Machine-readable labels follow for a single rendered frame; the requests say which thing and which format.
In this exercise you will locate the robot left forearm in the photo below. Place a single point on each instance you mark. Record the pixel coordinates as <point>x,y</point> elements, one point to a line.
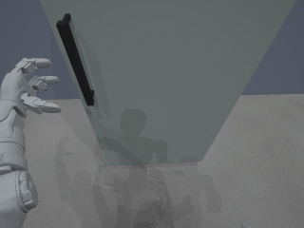
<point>12,137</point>

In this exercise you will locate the robot left upper arm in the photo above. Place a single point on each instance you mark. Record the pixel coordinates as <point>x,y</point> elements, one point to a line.
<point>18,195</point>

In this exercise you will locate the robot left hand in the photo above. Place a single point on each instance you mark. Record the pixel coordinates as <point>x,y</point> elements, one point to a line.
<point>15,86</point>

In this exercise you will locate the fridge door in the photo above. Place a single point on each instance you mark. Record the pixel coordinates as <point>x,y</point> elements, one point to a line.
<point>166,74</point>

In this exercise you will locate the handle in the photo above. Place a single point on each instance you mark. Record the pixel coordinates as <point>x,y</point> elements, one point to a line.
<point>74,58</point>

